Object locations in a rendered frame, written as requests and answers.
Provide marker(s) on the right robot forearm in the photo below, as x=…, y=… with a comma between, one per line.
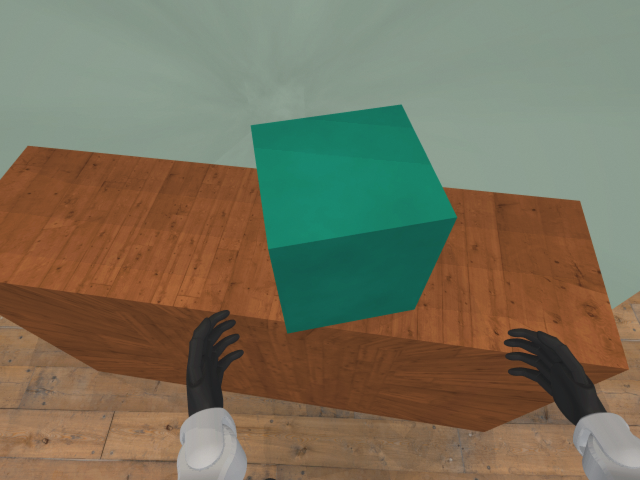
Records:
x=609, y=450

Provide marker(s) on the carton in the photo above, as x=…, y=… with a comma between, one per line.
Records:
x=355, y=215

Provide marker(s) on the left robot forearm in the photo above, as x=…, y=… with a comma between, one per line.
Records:
x=210, y=448

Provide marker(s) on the pedestal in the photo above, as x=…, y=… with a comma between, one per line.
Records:
x=117, y=259

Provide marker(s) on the right robot hand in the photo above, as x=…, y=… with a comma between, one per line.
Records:
x=560, y=373

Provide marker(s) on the left robot hand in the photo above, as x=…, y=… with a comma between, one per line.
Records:
x=204, y=371

